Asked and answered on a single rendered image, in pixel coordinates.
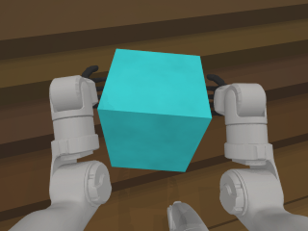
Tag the robot left forearm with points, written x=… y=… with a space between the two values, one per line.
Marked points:
x=71 y=100

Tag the carton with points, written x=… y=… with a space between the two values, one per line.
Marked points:
x=154 y=109

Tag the robot left upper arm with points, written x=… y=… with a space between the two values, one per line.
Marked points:
x=76 y=192

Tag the robot right upper arm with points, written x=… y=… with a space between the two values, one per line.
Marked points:
x=255 y=197

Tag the left robot hand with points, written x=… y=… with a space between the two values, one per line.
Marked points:
x=87 y=73

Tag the robot right thigh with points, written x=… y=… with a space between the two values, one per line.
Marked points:
x=182 y=217

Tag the robot right forearm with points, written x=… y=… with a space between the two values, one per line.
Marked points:
x=244 y=107

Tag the right robot hand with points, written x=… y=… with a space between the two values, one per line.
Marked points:
x=220 y=82

